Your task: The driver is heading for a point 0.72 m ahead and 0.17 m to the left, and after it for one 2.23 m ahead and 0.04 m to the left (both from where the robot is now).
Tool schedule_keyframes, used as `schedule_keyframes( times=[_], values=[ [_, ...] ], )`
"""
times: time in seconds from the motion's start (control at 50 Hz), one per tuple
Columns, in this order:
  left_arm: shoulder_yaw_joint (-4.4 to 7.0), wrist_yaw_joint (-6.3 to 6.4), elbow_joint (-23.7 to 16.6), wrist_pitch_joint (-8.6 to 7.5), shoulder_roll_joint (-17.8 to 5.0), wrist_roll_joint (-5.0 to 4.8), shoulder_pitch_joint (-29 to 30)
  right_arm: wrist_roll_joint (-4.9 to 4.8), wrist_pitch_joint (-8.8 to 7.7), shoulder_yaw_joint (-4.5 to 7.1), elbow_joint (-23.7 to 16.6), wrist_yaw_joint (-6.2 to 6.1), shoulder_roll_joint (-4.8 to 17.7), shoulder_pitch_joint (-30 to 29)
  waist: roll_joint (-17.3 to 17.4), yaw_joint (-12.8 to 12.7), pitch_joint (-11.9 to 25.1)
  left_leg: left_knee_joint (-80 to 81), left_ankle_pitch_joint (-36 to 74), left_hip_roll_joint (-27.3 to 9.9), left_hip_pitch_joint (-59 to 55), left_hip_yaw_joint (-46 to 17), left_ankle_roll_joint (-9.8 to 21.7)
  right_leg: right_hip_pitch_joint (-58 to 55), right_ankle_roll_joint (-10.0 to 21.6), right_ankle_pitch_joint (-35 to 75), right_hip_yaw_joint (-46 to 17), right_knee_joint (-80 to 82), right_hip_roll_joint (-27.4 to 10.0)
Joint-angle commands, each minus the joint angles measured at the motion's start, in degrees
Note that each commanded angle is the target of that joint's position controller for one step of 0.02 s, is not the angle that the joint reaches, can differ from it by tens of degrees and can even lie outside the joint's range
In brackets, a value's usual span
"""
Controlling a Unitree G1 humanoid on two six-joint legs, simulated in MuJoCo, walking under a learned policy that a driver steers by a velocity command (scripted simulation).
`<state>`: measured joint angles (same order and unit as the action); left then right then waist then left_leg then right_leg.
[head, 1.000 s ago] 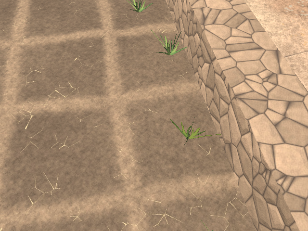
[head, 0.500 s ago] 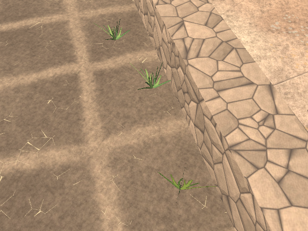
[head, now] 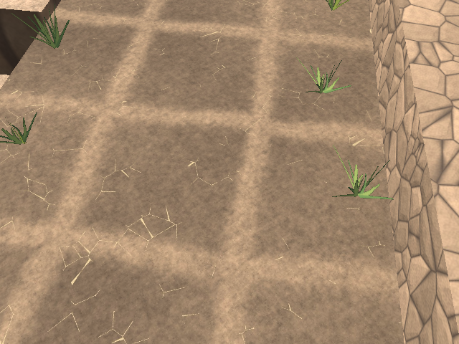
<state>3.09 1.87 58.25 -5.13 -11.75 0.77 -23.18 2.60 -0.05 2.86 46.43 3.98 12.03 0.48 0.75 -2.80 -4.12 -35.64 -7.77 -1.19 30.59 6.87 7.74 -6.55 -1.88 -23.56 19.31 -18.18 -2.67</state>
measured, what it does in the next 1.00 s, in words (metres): walks ahead, turning left: left foot, then right foot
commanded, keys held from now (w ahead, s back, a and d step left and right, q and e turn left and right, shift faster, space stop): w+q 0.46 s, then w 0.42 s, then e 0.12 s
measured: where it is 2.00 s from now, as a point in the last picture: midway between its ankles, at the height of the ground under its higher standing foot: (195, 280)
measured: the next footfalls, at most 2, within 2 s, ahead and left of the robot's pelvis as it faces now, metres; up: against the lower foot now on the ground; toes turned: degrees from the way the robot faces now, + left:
left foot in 0.04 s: +0.18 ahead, +0.07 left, +0.00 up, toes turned +6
right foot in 0.60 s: +0.54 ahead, +0.01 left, +0.00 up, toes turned +20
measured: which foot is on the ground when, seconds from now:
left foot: up 0.00-0.02, down 0.04-0.60, up 0.62-1.00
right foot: down 0.00-0.04, up 0.06-0.58, down 0.60-1.00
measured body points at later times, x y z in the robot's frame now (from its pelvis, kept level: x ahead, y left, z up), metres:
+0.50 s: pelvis +0.27 +0.04 +0.01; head +0.30 +0.07 +0.46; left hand +0.42 +0.32 -0.09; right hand +0.30 -0.24 -0.11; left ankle +0.14 +0.07 -0.73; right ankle +0.48 -0.06 -0.68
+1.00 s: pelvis +0.54 +0.11 +0.02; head +0.57 +0.11 +0.47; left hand +0.41 +0.32 -0.12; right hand +0.79 -0.04 -0.10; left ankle +0.63 +0.28 -0.69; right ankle +0.51 +0.00 -0.73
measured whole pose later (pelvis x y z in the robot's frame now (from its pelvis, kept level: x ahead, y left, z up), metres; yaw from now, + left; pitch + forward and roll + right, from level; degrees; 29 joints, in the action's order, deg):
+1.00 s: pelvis +0.54 +0.11 +0.02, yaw +21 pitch +1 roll -1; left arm 1.3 -0.7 56.5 -4.8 -11.9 0.3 -24.4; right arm 1.9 -2.3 1.1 47.1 1.7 13.9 3.9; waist 2.2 -3.4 -3.0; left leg -38.9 -4.3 -2.9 33.1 -0.4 0.6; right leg 1.3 3.0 -14.4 2.1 -15.0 3.5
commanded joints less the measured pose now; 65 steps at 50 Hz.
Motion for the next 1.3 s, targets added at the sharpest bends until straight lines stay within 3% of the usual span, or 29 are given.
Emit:
schedule_keyframes(
  times=[0.02, 0.04, 0.06, 0.08, 0.1, 0.12, 0.18, 0.3, 0.5, 0.54, 0.58, 0.6, 0.62, 0.64, 0.66, 0.68, 0.7, 0.8, 0.88, 0.94, 1.02, 1.06, 1.08, 1.1, 1.12, 1.14, 1.18, 1.22, 1.3],
  values=[
    [2.45, -0.07, -3.07, 1.08, -12.00, -0.12, 0.81, 0.42, -0.87, 2.52, 0.53, -1.05, 6.25, 12.23, -6.10, 8.10, 7.14, 3.21, -6.52, 6.26, -15.31, 2.09, 3.97, 2.64, 7.57, 62.32, -2.87, -21.10, -14.48],
    [2.44, -0.34, -4.29, 1.28, -11.78, -0.04, 1.66, 0.97, -1.38, 4.08, 3.42, -2.09, 9.51, 21.35, -1.54, 12.42, 11.99, 7.62, -8.09, 3.92, -28.62, -3.88, 6.18, 12.33, 5.64, 49.32, -2.31, -37.41, -12.63],
    [0.73, -1.44, -8.28, 1.00, -3.55, -0.51, -0.85, 1.27, -1.57, 5.71, 2.76, -2.93, 17.00, 20.92, 12.88, 7.97, 16.42, 10.67, -11.01, -14.22, -46.83, -32.78, 13.82, 38.26, 2.32, -1.29, -3.97, -58.56, -3.22],
    [1.63, -1.99, -11.05, 0.11, -8.17, -0.19, 5.37, -0.68, -0.79, 5.84, 1.10, -3.18, 18.05, 22.48, 7.22, 10.06, 19.95, 20.70, -12.42, -18.41, -48.06, -52.16, 16.52, 46.90, 1.54, -7.38, -17.63, -65.92, 2.74],
    [1.61, -2.07, -12.05, -0.41, -8.47, -0.56, 9.98, -1.14, -0.61, 5.34, 2.04, -3.80, 16.32, 19.62, 2.06, 8.90, 11.42, 20.95, -7.63, -16.95, -42.71, -41.06, 14.23, 51.45, 2.30, -0.61, -20.75, -64.60, -1.40],
    [1.21, -1.84, -11.67, -0.97, -7.76, -0.56, 9.23, -1.63, -1.02, 4.45, 2.23, -4.02, 13.08, 17.08, -0.80, 6.38, 7.05, 21.07, -0.52, -14.82, -35.10, -34.91, 11.93, 48.62, 2.93, 4.39, -20.96, -58.68, -3.56],
    [1.34, -1.73, -10.31, 1.43, -7.43, 1.85, 6.17, -2.41, -2.48, 3.04, 1.60, -3.99, 8.68, 12.97, -0.96, 1.54, 5.17, 22.33, 13.29, -7.91, -24.57, -24.51, 8.29, 39.46, 1.88, 6.44, -21.51, -49.87, -5.63],
    [1.07, -2.53, -14.42, 3.63, -6.87, 1.78, 16.55, -2.78, -3.60, 3.51, 3.05, -3.63, 11.75, 20.92, 0.77, 4.10, 2.51, 24.18, 17.93, -4.97, -24.13, -23.21, 6.16, 45.47, -1.25, 14.52, -19.35, -37.33, -4.13],
    [-0.84, -3.36, -20.23, 2.19, -7.07, 1.02, 31.43, -1.70, -2.79, 2.99, 4.29, -5.00, 11.77, 29.84, 3.59, 9.29, 1.06, 18.85, 26.59, -5.62, -35.76, -26.94, 4.96, 47.08, 0.91, 22.11, -18.54, -17.62, 1.06],
    [-0.92, -3.17, -19.93, 1.56, -7.69, 0.92, 28.39, -1.54, -3.16, 2.82, 4.42, -5.43, 12.02, 28.37, 4.23, 7.06, 1.04, 17.88, 30.28, -6.28, -33.59, -26.66, 3.26, 38.25, 2.97, 21.18, -18.20, -12.82, 2.21],
    [0.16, -2.29, -16.14, 0.88, -10.09, 0.86, 16.33, -1.61, -3.71, 2.80, 4.50, -5.12, 13.02, 25.88, 3.79, 1.60, 6.03, 7.52, 44.22, -4.54, -31.89, -24.26, 1.18, 22.33, 5.45, 17.58, -16.61, -10.36, 5.49],
    [0.87, -1.63, -14.00, 0.14, -11.85, 1.16, 7.64, -1.80, -4.10, 2.61, 4.40, -4.72, 12.77, 24.94, 1.81, -2.73, 10.86, -3.65, 40.03, -1.80, -27.27, -21.84, 0.13, 10.42, 7.18, 18.78, -19.51, -8.84, 2.20],
    [1.75, -0.76, -13.39, -0.15, -16.28, 2.03, -1.30, -1.74, -4.63, 1.60, 2.81, -4.39, 8.90, 26.72, -5.36, -4.68, 19.06, -20.05, 19.38, 1.88, -19.21, -18.40, -0.71, -2.16, 9.83, 12.11, -35.17, -9.03, -11.37],
    [2.86, -1.11, -12.14, 0.69, -19.64, 1.99, -0.59, -3.36, -4.14, 1.39, 3.92, -4.25, 5.88, 36.56, -20.06, 1.03, 23.45, -36.04, -23.29, 11.44, -3.71, -14.20, -2.97, -11.19, 17.94, 10.88, -62.23, -0.60, -22.86],
    [1.81, -1.72, -13.33, 1.36, -13.43, 0.30, 5.21, -0.82, -3.59, 1.72, 5.06, -4.72, 10.85, 32.14, -6.94, 2.06, 14.65, -38.38, -18.30, 6.20, 1.18, -16.04, -1.99, -2.82, 16.21, 2.09, -61.47, 1.87, -19.82],
    [0.94, -1.85, -13.93, 1.32, -9.84, -0.05, 9.66, -0.77, -3.59, 1.87, 4.01, -4.17, 10.75, 25.74, -2.51, 1.98, 7.22, -36.34, -13.05, 4.44, 1.17, -15.34, -2.36, 5.56, 15.32, 3.92, -51.16, 2.86, -17.02],
    [0.48, -1.99, -13.42, 1.13, -8.25, 0.53, 11.14, -0.94, -3.65, 1.52, 3.09, -3.85, 9.60, 22.94, -1.17, 2.61, 4.42, -34.15, -10.72, 2.91, 0.74, -14.66, -2.58, 9.79, 14.37, 10.40, -44.63, 4.13, -14.24],
    [0.04, -2.25, -8.62, -0.98, -7.92, -0.34, 5.90, -0.19, -2.00, 0.87, 2.64, -2.63, 6.92, 20.55, -5.97, 4.54, 3.56, -26.01, -9.19, 0.76, -0.58, -11.83, -4.58, 13.79, 13.56, 26.80, -31.30, 7.02, -9.67],
    [0.01, -2.44, -6.64, -0.82, -8.14, -0.42, 2.64, -0.29, -2.09, -0.23, -0.89, -1.73, 5.64, 9.21, -5.64, 2.76, 1.04, -15.73, -1.24, -2.61, 5.35, -7.50, -6.67, 12.82, 13.63, 25.86, -27.13, 10.73, -8.30],
    [-0.23, -2.47, -4.99, -0.68, -8.24, -0.68, 0.24, -0.65, -2.63, -1.51, -2.24, -1.84, 3.36, 3.93, -5.08, 1.96, 0.47, -5.22, 3.76, -0.73, -0.83, -4.21, -7.74, 14.88, 11.97, 47.50, -22.77, 6.56, -5.96],
    [0.14, -2.12, -4.19, 0.09, -10.21, -0.49, -0.88, -1.03, -3.24, -1.56, -1.47, -3.42, 5.06, 4.18, -6.77, 1.72, 3.34, 1.01, 5.69, 2.49, -7.23, -4.59, -6.69, 11.37, 9.94, 56.26, -24.03, -0.96, -5.77],
    [0.45, -1.72, -4.86, 0.57, -10.64, -0.80, 1.21, -0.99, -3.85, -0.86, 0.34, -4.44, 7.22, 9.47, -6.56, 4.32, 4.83, 7.63, 6.67, 3.20, -14.07, -5.94, -5.34, 10.71, 8.19, 54.54, -26.31, -7.88, -4.95],
    [0.42, -1.69, -5.32, 0.64, -10.15, -1.50, 1.96, -0.33, -4.63, -0.31, 1.73, -4.99, 8.98, 14.35, -4.11, 6.67, 7.15, 12.23, 14.83, 1.18, -22.14, -6.90, -4.30, 13.54, 6.78, 49.38, -25.43, -15.62, -2.64],
    [-0.18, -1.55, -8.16, 0.48, -7.82, -2.30, 1.71, 0.91, -5.34, 0.72, 2.24, -5.63, 13.46, 20.52, 2.46, 7.78, 14.34, 8.72, 38.21, -11.70, -35.53, -16.80, -1.84, 22.39, 5.28, 27.84, -23.79, -28.96, 0.67],
    [-1.19, -0.69, -7.53, 1.52, -1.93, -3.55, -8.97, 0.10, -4.37, 1.47, 0.80, -5.06, 16.23, 20.21, 12.67, 3.75, 24.85, 4.54, 60.77, -27.58, -47.13, -28.92, 6.30, 31.85, 4.57, -15.56, -19.83, -46.04, 7.26],
    [0.31, 0.16, -5.71, 3.32, -7.73, -1.86, -8.76, -2.39, -3.12, 1.38, -0.44, -4.73, 13.31, 19.18, 6.63, 5.10, 25.65, 7.42, 50.43, -25.45, -41.14, -28.99, 7.83, 33.29, 4.88, -15.74, -21.47, -50.86, 5.94],
    [1.01, -0.61, -7.07, 4.72, -7.38, -0.03, -1.95, -2.13, -2.44, -0.42, -1.99, -5.44, 7.09, 10.43, 4.48, 2.26, 11.23, 15.25, 29.09, -18.42, -26.73, -20.02, 4.59, 35.77, 3.87, -7.26, -21.41, -49.96, 2.20],
    [1.26, -1.54, -7.65, 6.34, -6.52, 0.87, -0.99, -1.80, -2.22, -0.57, -1.84, -6.40, 6.66, 8.96, 7.38, 0.81, 6.90, 19.24, 23.41, -15.34, -18.14, -13.74, 3.80, 32.66, 2.16, -2.46, -20.54, -49.00, 0.90],
    [1.69, -1.74, -9.28, 8.31, -5.69, 0.62, 0.23, -1.26, -2.54, -0.20, -1.87, -6.48, 7.23, 8.70, 5.22, -0.22, 8.05, 20.77, 17.37, -15.41, -15.48, -8.60, 5.48, 31.73, 1.01, 0.23, -19.38, -46.73, 1.10]
  ],
)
